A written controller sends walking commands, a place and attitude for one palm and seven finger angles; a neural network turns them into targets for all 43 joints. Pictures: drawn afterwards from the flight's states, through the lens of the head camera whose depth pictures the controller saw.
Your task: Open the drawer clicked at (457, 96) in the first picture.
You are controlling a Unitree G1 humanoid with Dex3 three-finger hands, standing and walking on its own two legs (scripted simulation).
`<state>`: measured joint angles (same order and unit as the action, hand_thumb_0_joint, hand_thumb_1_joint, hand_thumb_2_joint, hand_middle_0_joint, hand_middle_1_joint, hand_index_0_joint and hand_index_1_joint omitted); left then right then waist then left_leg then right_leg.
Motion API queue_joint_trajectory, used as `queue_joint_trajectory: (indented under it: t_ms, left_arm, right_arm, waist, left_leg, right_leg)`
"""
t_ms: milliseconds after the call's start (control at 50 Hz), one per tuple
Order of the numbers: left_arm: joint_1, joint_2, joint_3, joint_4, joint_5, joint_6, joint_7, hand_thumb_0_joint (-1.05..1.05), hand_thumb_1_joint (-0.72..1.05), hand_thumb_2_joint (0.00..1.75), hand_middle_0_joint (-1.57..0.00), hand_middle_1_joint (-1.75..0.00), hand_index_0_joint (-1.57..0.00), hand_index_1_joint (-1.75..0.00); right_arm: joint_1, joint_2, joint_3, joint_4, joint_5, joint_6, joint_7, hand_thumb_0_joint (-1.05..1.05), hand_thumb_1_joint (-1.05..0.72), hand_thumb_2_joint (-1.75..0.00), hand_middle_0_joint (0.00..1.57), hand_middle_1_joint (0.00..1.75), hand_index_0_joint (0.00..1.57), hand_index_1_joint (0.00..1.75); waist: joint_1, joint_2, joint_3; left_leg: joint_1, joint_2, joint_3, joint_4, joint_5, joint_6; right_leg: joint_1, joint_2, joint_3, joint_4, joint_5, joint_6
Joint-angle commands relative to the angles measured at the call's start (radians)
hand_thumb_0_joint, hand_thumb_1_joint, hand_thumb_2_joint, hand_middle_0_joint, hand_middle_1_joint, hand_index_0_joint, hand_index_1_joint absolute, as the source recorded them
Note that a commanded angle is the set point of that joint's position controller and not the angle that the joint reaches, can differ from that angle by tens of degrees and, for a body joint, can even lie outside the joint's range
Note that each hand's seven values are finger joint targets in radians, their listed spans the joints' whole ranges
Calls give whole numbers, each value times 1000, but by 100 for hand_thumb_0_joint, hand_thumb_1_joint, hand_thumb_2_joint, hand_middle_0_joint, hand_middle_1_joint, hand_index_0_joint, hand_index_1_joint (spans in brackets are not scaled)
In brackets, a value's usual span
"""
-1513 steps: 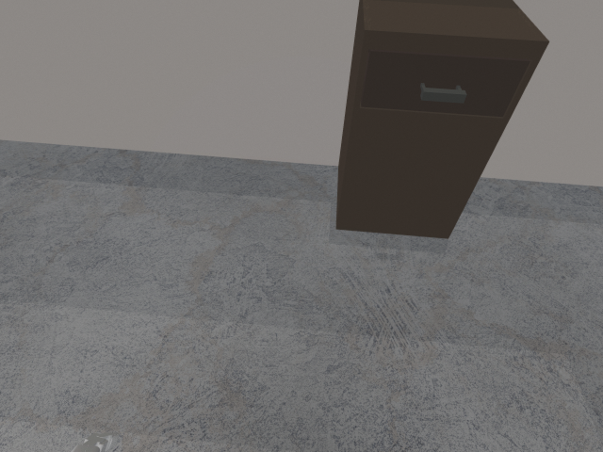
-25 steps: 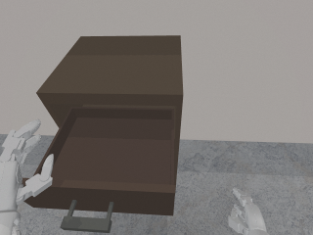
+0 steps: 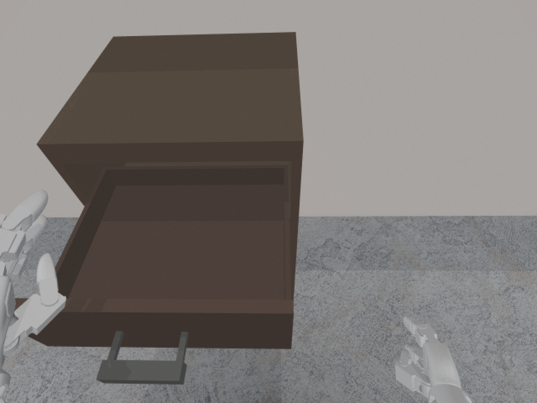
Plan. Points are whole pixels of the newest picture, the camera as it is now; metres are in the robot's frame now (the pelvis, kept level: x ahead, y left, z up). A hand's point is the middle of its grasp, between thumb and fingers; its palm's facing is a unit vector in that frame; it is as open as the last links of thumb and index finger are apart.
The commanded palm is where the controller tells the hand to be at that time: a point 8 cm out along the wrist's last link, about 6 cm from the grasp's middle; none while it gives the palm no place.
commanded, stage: step back with the hand held close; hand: left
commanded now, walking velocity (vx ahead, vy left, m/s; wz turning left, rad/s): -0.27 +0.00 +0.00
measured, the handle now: (147, 355) +0.20 +0.22 -0.07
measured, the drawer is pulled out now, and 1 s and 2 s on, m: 0.30 0.30 0.30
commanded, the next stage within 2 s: stop stepping back and stand still in 1.12 s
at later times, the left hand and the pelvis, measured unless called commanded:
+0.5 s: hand (3, 371) +0.13 +0.26 +0.15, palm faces +0.32 -0.81 -0.49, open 7.4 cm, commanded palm +0.06 +0.30 +0.17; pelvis -0.06 +0.02 -0.01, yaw +1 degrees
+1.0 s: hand out of the picture +0.08 +0.24 +0.16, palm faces +0.18 -0.84 -0.51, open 7.4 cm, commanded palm +0.00 +0.29 +0.17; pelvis -0.14 +0.02 -0.02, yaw -2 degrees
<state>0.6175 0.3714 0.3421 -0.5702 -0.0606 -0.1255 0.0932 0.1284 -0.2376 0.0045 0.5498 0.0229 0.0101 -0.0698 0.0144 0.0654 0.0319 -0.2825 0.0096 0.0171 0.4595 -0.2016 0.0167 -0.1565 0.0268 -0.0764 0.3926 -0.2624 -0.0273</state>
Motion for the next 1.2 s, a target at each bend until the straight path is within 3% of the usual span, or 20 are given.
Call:
queue_joint_trajectory:
  t_ms: [0, 100, 220, 380, 480, 540, 580, 660, 700, 840, 940, 960, 1000, 1020, 1060, 1080, 1100, 1120, 1140, 1180]
  left_arm:
    - [75, 177, 140, -219, -2, -58, 25, 0, 90, 90, -20, -30, -20, -30]
    - [87, 197, 158, -268, -8, -71, 40, 0, 90, 90, -20, -30, -20, -30]
    - [90, 205, 170, -299, -4, -91, 55, 0, 90, 90, -20, -30, -20, -30]
    - [68, 179, 169, -299, 3, -110, 60, 0, 90, 90, -20, -30, -20, -30]
    - [29, 172, 137, -322, -4, -118, 73, 0, 90, 90, -20, -30, -20, -30]
    - [8, 177, 148, -319, -1, -105, 88, 0, 90, 90, -20, -30, -20, -30]
    - [5, 197, 170, -335, -3, -106, 87, 0, 90, 90, -20, -30, -20, -30]
    - [32, 221, 213, -383, 23, -130, 77, 0, 90, 90, -20, -30, -20, -30]
    - [45, 216, 211, -396, 14, -140, 80, 0, 90, 90, -20, -30, -20, -30]
    - [75, 201, 173, -377, -10, -145, 49, 0, 90, 90, -20, -30, -20, -30]
    - [87, 249, 226, -374, -45, -172, 12, 0, 90, 90, -20, -30, -20, -30]
    - [76, 264, 238, -374, -47, -184, 7, 0, 90, 90, -20, -30, -20, -30]
    - [88, 229, 199, -339, -53, -180, 0, 0, 90, 90, -20, -30, -20, -30]
    - [88, 251, 236, -343, -49, -170, 12, 0, 90, 90, -20, -30, -20, -30]
    - [55, 223, 214, -307, -18, -144, 25, 0, 90, 90, -20, -30, -20, -30]
    - [50, 220, 208, -291, -11, -135, 27, 0, 90, 90, -20, -30, -20, -30]
    - [51, 223, 211, -276, -11, -131, 30, 0, 90, 90, -20, -30, -20, -30]
    - [8, 218, 189, -303, -12, -132, 28, 0, 90, 90, -20, -30, -20, -30]
    - [20, 171, 157, -221, -19, -146, 26, 0, 90, 90, -20, -30, -20, -30]
    - [17, 211, 190, -326, -17, -140, 35, 0, 90, 90, -20, -30, -20, -30]
  right_arm:
    - [-105, -94, -57, -183, 6, -25, -11, 0, -90, -90, 20, 30, 20, 30]
    - [-95, -92, -61, -191, 7, -29, -20, 0, -90, -90, 20, 30, 20, 30]
    - [-86, -105, -61, -186, 2, -64, -21, 0, -90, -90, 20, 30, 20, 30]
    - [-61, -106, -58, -185, 5, -112, -12, 0, -90, -90, 20, 30, 20, 30]
    - [-35, -100, -64, -151, 3, -121, -11, 0, -90, -90, 20, 30, 20, 30]
    - [-40, -75, -59, -120, -7, -110, -15, 0, -90, -90, 20, 30, 20, 30]
    - [-61, -82, -60, -127, -6, -102, -18, 0, -90, -90, 20, 30, 20, 30]
    - [-76, -95, -61, -168, -17, -126, -15, 0, -90, -90, 20, 30, 20, 30]
    - [-49, -79, -68, -151, -22, -144, -3, 0, -90, -90, 20, 30, 20, 30]
    - [-38, -105, -50, -102, -26, -179, 22, 0, -90, -90, 20, 30, 20, 30]
    - [-65, -106, -43, -111, -20, -162, 28, 0, -90, -90, 20, 30, 20, 30]
    - [-65, -104, -44, -115, -13, -156, 26, 0, -90, -90, 20, 30, 20, 30]
    - [-42, -105, -73, -115, 22, -141, 12, 0, -90, -90, 20, 30, 20, 30]
    - [-57, -91, -71, -110, 19, -131, 8, 0, -90, -90, 20, 30, 20, 30]
    - [-103, -39, -37, -126, 12, -103, -7, 0, -90, -90, 20, 30, 20, 30]
    - [-107, -41, -22, -128, 8, -94, -14, 0, -90, -90, 20, 30, 20, 30]
    - [-112, -62, -29, -133, 8, -92, -19, 0, -90, -90, 20, 30, 20, 30]
    - [-92, -78, -53, -127, 9, -109, -10, 0, -90, -90, 20, 30, 20, 30]
    - [-44, -92, -71, -97, 4, -131, 4, 0, -90, -90, 20, 30, 20, 30]
    - [-27, -87, -72, -95, -26, -157, 12, 0, -90, -90, 20, 30, 20, 30]
  waist:
    - [1, -84, -201]
    - [-1, -26, -204]
    - [-4, 44, -164]
    - [-13, 14, -124]
    - [-35, -107, -112]
    - [-39, -143, -124]
    - [-32, -74, -106]
    - [-22, 241, -131]
    - [-14, 95, -171]
    - [-11, 169, -222]
    - [1, 137, -270]
    - [-7, 74, -266]
    - [-35, -216, -223]
    - [-35, -265, -243]
    - [-57, -171, -119]
    - [-64, -88, -89]
    - [-52, -19, -105]
    - [-49, 63, -125]
    - [-43, 56, -149]
    - [-23, 119, -229]
  left_leg:
    - [140, 72, -63, 31, 346, 30]
    - [92, 96, -102, 10, 308, 31]
    - [-59, 136, -166, -101, -13, 45]
    - [-251, 153, -191, -115, -280, 60]
    - [3, 39, -95, 200, -189, 0]
    - [61, 14, -74, 270, -117, -12]
    - [12, 54, -131, 135, -98, -1]
    - [-354, 307, -435, -350, -417, 102]
    - [-171, 290, -375, -234, -161, 120]
    - [68, 217, -235, -185, 34, 83]
    - [104, 161, -147, -85, 93, 21]
    - [124, 124, -105, -3, 11, 0]
    - [220, -4, -26, 377, -87, -47]
    - [188, -36, -10, 492, -110, -43]
    - [-49, -37, -23, 348, -166, -28]
    - [-63, -17, -23, 136, 64, -18]
    - [21, 91, -126, -18, 480, 19]
    - [148, 239, -279, -82, 775, 64]
    - [160, 316, -299, -101, 797, 98]
    - [58, 303, -307, -113, 499, 132]
  right_leg:
    - [-45, -128, 73, -12, 369, 28]
    - [-61, -114, 69, 26, 261, 23]
    - [-37, -77, 57, 85, 71, 22]
    - [8, -71, 81, 127, 3, 28]
    - [-317, -214, 208, -83, -123, -50]
    - [-353, -263, 198, -64, 11, -79]
    - [-313, -201, 139, 8, 22, -46]
    - [-5, 6, 69, 517, -204, 37]
    - [-139, -17, 103, 540, -234, 27]
    - [-166, 17, 44, 273, -238, 31]
    - [-34, 3, 10, -84, 0, 1]
    - [-70, -52, 31, -123, 54, -17]
    - [-334, -239, 111, -129, 132, -105]
    - [-346, -289, 126, -105, 301, -121]
    - [-181, -269, 77, 40, 687, -80]
    - [-124, -201, 26, 145, 743, -16]
    - [-150, -101, -14, 250, 577, 49]
    - [-259, -34, 10, 407, 58, 45]
    - [-278, -3, 105, 544, -292, 22]
    - [-238, 1, 141, 618, -312, 49]
